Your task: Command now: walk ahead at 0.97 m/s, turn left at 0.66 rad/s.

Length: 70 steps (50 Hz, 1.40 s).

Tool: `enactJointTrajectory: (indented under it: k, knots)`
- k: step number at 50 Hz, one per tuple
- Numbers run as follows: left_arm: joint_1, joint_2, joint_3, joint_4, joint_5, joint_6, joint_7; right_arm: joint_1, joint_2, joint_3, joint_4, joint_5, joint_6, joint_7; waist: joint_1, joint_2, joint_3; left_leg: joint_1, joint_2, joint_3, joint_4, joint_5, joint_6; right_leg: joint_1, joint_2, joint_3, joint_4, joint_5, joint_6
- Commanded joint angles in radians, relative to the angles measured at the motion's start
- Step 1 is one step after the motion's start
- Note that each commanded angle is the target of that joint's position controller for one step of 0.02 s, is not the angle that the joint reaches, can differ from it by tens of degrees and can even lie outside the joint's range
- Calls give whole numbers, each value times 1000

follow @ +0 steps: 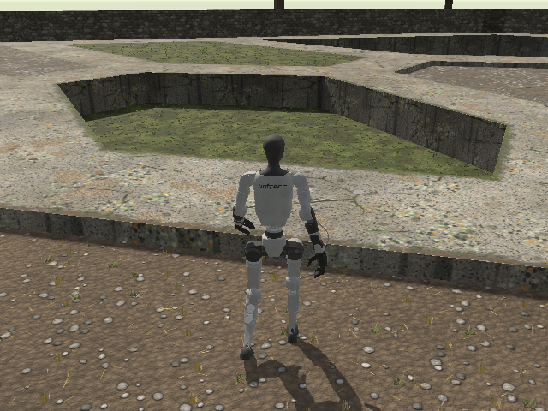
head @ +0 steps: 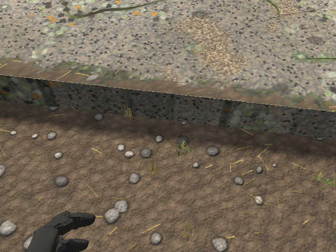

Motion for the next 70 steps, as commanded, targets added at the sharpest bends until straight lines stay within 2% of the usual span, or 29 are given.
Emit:
enactJointTrajectory:
  k: [1, 8, 13, 16, 18, 19, 20, 21, 22, 24, 25, 27, 30, 36, 39, 40, 41, 42, 43, 45, 48, 54, 57, 58, 59, 60, 62, 65, 70]
  knots:
    - [307, 162, 76, 50, -9, 7, 22, -194, -108, -22, -162, -11, -8, 9, 204, -89, -110, -631, 70, 23, 363, 149, 35, 591, -370, 553, -399, -486, -112]
    - [306, 59, 56, 151, -46, -46, 9, -366, -37, -6, -225, -44, 66, 60, 94, -87, 91, -668, 133, 69, 262, 319, -9, 365, -241, 12, -539, 82, -59]
    - [338, 118, 66, 200, -42, -58, 25, -564, -46, 19, -305, -43, 60, 91, 96, -19, 150, -513, 78, 232, -125, 496, 46, 376, -188, -226, -586, 469, -19]
    - [393, 206, 83, 209, -38, -34, 43, -518, -88, 12, -284, -33, 56, 82, 53, -68, 50, -336, -49, 329, -216, 428, 96, 549, -207, -258, -377, 1173, 7]
    - [330, 268, 102, 184, -22, 7, 56, -225, -161, -19, -206, -30, 54, 61, -107, -116, -116, -31, -103, 290, -216, 295, 139, 538, -251, -229, 15, 1352, -9]
    - [298, 264, 103, 166, -21, 20, 49, -19, -205, -47, -135, -37, 47, 39, -176, -66, -197, 218, -120, 225, -317, 291, 163, 419, -232, -209, 337, 1168, -18]
    - [276, 192, 94, 165, -29, 13, 28, -56, -245, -79, -126, -15, 60, 8, -126, 124, -144, 385, -44, 68, -390, 301, 176, 131, -39, -191, 725, 162, 19]
    - [399, 115, 65, 50, -49, -5, 21, -162, -403, -100, -180, -69, 74, 8, 50, 307, -249, 647, 253, -504, -437, 647, 391, -299, 80, -79, 1119, -333, 84]
    - [307, 162, 61, 26, -45, -26, 32, -125, -383, -113, -214, -44, 73, 3, -28, 64, -379, 661, 291, -634, -556, 637, 426, -348, 39, 115, 1113, -247, 66]
    - [257, 141, 44, 20, -36, -32, 36, -200, -279, -87, -182, -24, 56, -16, 92, -94, -76, 265, 225, -461, -625, 756, 331, -277, -55, 121, 848, -191, 62]
    - [254, 138, 44, 37, -18, -10, 37, -261, -242, -73, -193, -20, 49, -20, 129, -133, -17, 117, 167, -362, -642, 815, 282, -202, -78, 108, 783, -196, 69]
    - [278, 140, 44, 28, 1, 41, 38, -265, -206, -56, -193, -7, 32, -16, 168, -100, 1, -58, 122, -273, -639, 1093, 261, -82, -102, 97, 635, -207, 102]
    - [194, 101, 30, -12, -13, 57, 36, -259, -238, -69, -186, -23, 26, -13, 158, -74, -63, -110, 2, -175, -579, 1214, 189, -15, -58, 47, 405, -71, 104]
    - [21, 97, 9, -60, -40, 55, 39, -200, -212, -77, -183, -18, 82, -30, 55, 65, -96, -61, -83, -259, -458, 912, 22, 78, 66, 62, 10, 188, 65]
    - [152, 161, 26, -13, -36, 25, 55, -266, -224, -82, -220, -29, 81, -36, 126, 88, -97, -55, -85, -352, -282, 754, -23, 246, 71, 128, -181, 213, 27]
    - [276, 187, 34, 21, -26, 8, 66, -276, -193, -73, -232, -12, 68, -32, 181, 46, -139, -96, -121, -288, -105, 652, -55, 407, -30, 177, -259, 368, -10]
    - [324, 231, 39, 14, -31, 6, 74, -188, -89, -48, -249, -6, 62, -37, 146, -147, -250, -221, -213, -115, 182, -115, -73, 606, -338, 409, -184, 823, -89]
    - [294, 258, 61, 6, -45, 27, 72, -40, -141, -56, -256, -12, 70, -37, 71, -306, -419, -316, -237, -35, 320, -299, -93, 669, -518, 741, -218, 913, -270]
    - [219, 185, 55, -18, -54, 42, 69, -54, -190, -62, -200, -49, 90, -37, 69, -127, -345, -338, -154, -37, 383, -199, -99, 574, -453, 700, -230, 724, -282]
    - [168, 95, 30, -14, -48, 63, 67, -207, -183, -61, -216, -48, 112, -18, 94, -25, -193, -331, -127, -11, 346, -101, -117, 408, -298, 440, -274, 484, -212]
    - [174, 136, 48, 36, -36, 65, 52, -222, -129, -37, -231, -29, 140, 1, 81, -122, -121, -242, -124, 16, 192, -71, -121, 273, -195, 269, -319, 430, -171]
    - [187, 162, 68, 78, -36, 91, 30, -282, -107, -2, -241, -27, 152, 1, 100, -201, -110, -58, -98, 86, -207, -61, -63, 184, -197, 242, -401, 46, -171]
    - [216, 169, 75, 101, -51, 121, 29, -228, -104, 6, -206, -41, 135, 2, 71, -162, -63, 139, -94, 106, -511, 115, -4, 44, -160, 203, -380, -112, -96]
    - [252, 148, 73, 109, -48, 122, 26, -250, -124, 9, -217, -52, 126, -2, 77, -53, -34, 153, -16, -16, -633, 92, 22, -13, -124, 161, -308, -174, -39]
    - [251, 59, 48, 72, -65, 116, 17, -295, -188, 4, -245, -68, 119, -13, 93, 227, -45, 93, 265, -361, -797, -120, 94, -84, -2, 39, -129, -242, 24]
    - [217, 98, 57, 92, -56, 122, 26, -359, -148, 14, -245, -71, 109, -23, 78, 167, 37, -211, 335, -347, -847, -139, 138, 88, 3, 87, -15, -245, 31]
    - [253, 125, 79, 121, -68, 126, 16, -460, -125, 22, -239, -69, 86, -48, 151, 143, 91, -238, 219, -156, -792, 97, 107, 126, 51, 96, 174, -168, 19]
    - [336, 149, 103, 160, -49, 124, 19, -414, -121, 16, -234, -36, 82, -64, 146, 102, 9, 14, 222, -41, -659, 669, 130, 0, 54, 62, 387, -243, 39]
    - [236, 94, 90, 103, -61, 144, 0, -342, -111, 0, -212, -43, 92, -71, 79, 134, -34, 193, 256, 23, -590, 726, 133, -42, 7, 16, 264, -266, 67]
Keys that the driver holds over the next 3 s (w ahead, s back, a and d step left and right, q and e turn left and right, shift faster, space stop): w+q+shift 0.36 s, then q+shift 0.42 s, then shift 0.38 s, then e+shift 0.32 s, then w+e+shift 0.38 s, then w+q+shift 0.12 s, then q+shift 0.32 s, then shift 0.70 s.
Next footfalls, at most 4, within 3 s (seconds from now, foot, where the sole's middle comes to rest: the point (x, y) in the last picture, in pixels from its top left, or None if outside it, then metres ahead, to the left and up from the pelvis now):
0.40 left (127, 238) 0.51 0.12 -0.76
0.80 right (114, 169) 0.82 0.17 -0.76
1.16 left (105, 220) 0.59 0.20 -0.76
1.58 right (147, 190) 0.70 0.03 -0.76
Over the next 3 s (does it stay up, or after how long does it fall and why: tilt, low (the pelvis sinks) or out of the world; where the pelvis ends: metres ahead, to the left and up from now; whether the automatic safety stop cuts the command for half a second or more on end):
stays up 1.13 0.27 0.19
